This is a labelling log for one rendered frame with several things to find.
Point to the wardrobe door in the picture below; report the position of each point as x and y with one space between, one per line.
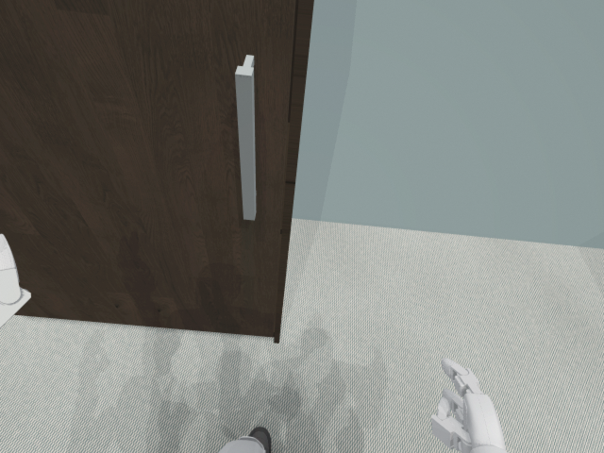
120 176

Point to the robot left foot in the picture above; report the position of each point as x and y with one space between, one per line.
263 436

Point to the robot left hand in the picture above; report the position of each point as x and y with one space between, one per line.
12 297

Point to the handle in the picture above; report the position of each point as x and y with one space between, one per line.
244 79

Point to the robot right hand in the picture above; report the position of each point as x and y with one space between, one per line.
476 422

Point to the robot left shin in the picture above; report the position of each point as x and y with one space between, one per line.
251 439

